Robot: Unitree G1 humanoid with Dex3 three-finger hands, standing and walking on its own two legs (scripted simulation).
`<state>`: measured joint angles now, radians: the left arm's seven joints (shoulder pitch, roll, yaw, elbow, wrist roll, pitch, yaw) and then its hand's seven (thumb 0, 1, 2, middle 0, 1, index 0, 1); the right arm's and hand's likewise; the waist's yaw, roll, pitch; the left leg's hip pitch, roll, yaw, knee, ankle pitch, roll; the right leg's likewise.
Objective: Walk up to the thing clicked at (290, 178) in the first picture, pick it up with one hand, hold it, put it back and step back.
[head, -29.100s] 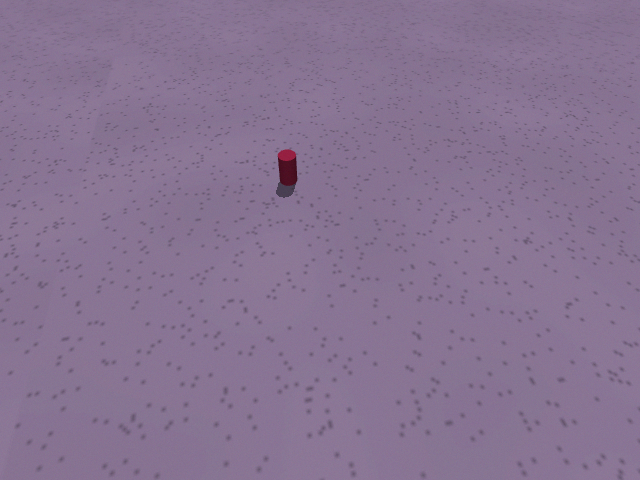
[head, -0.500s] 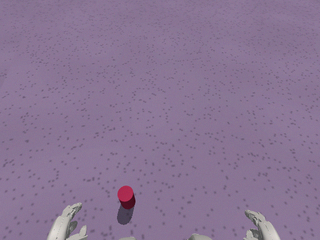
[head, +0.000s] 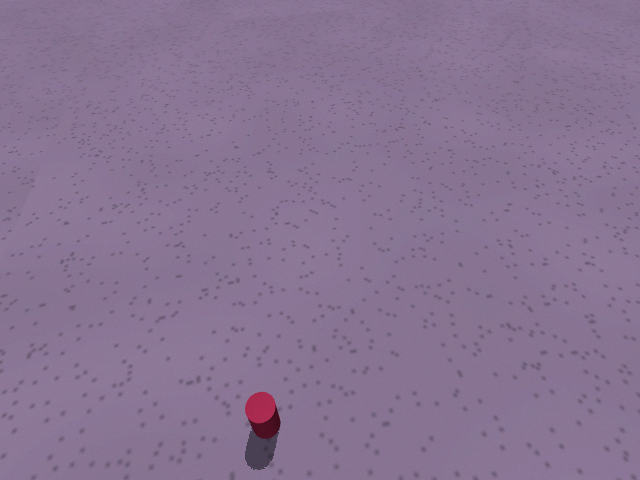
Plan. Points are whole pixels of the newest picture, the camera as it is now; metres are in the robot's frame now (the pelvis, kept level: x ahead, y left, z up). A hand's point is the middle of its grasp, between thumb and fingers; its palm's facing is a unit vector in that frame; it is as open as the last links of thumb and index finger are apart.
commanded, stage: stand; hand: left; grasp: from the side
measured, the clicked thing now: (263, 415) +0.41 +0.19 -0.70
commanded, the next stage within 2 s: step back in 1.50 s
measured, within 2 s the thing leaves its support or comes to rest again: neither
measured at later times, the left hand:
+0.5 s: hand out of the picture +0.06 +0.24 -0.15, palm faces -0.02 -0.94 -0.34, open 7.4 cm
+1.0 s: hand out of the picture +0.08 +0.23 -0.15, palm faces -0.04 -0.94 -0.33, open 7.4 cm
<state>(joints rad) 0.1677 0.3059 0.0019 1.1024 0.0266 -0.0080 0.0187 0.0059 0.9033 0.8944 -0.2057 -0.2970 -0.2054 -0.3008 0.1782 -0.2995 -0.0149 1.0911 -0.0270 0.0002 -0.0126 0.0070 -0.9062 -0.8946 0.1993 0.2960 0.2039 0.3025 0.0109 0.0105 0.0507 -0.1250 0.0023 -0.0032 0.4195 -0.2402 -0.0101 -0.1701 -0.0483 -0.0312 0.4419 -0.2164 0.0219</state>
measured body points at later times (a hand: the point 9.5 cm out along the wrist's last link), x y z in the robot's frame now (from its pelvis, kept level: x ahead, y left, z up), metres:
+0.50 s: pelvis +0.00 -0.01 +0.01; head +0.00 -0.02 +0.45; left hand +0.06 +0.28 -0.13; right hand +0.05 -0.30 -0.14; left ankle -0.01 +0.13 -0.74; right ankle +0.02 -0.13 -0.74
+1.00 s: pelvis +0.00 -0.01 +0.01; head +0.01 -0.02 +0.46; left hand +0.08 +0.28 -0.13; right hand +0.06 -0.31 -0.14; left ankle -0.01 +0.13 -0.74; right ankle +0.02 -0.13 -0.74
